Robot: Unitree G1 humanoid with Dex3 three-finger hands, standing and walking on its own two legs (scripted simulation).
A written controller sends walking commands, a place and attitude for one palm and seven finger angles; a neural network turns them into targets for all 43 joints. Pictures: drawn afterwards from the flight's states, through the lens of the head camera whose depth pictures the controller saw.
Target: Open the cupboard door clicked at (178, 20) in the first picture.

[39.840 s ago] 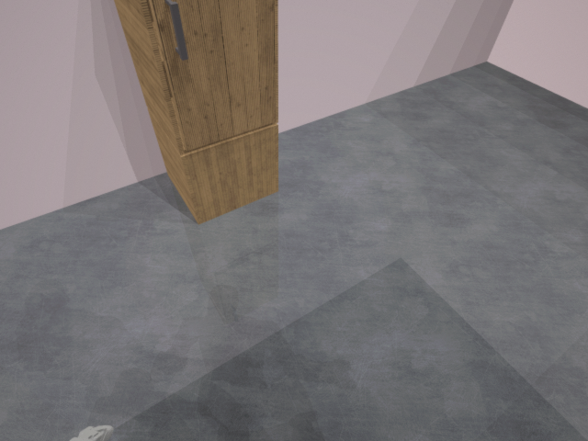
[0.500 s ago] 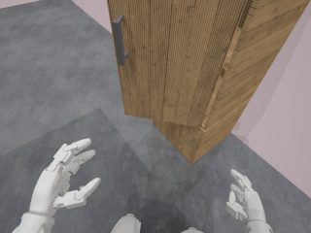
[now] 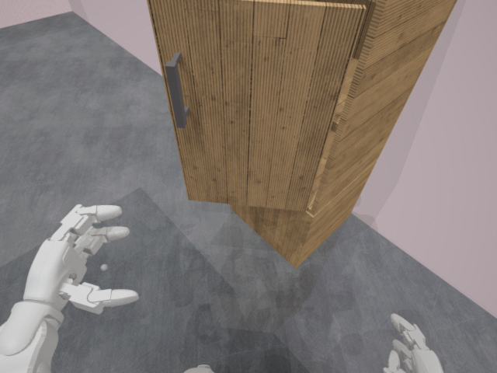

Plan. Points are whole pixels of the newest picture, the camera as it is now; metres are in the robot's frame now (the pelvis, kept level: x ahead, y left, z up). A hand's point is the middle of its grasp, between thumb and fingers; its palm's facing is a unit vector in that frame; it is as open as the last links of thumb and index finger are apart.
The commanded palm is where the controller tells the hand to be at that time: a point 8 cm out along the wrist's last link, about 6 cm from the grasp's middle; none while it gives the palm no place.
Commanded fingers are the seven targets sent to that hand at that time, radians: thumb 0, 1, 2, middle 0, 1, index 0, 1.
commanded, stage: raise the hand with hooked fingers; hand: left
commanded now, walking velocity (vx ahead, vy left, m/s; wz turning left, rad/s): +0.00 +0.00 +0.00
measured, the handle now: (179, 91) +0.63 +0.18 +0.11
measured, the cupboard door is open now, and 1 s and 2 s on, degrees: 41 41 41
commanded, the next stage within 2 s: move the hooked fingers beside the handle in 1.00 s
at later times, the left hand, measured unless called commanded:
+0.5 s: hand (67, 211) +0.30 +0.27 +0.13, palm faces +0.00 -1.00 -0.05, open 14.0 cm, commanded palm +0.27 +0.32 +0.13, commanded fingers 0.00 -0.50 0.30 -0.30 -1.20 -0.30 -1.20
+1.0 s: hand (79, 207) +0.31 +0.26 +0.13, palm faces -0.01 -1.00 -0.03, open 14.0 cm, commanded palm +0.28 +0.30 +0.13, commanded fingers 0.00 -0.50 0.30 -0.30 -1.20 -0.30 -1.20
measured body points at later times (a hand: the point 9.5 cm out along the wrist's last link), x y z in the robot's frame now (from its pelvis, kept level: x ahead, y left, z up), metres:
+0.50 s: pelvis +0.02 -0.01 +0.02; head +0.03 -0.01 +0.47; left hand +0.29 +0.32 +0.14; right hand +0.19 -0.24 -0.05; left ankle +0.03 +0.11 -0.70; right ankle +0.01 -0.13 -0.70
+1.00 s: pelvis +0.02 -0.01 +0.02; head +0.03 -0.02 +0.47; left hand +0.30 +0.31 +0.14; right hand +0.17 -0.26 -0.05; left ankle +0.03 +0.11 -0.70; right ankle +0.01 -0.13 -0.70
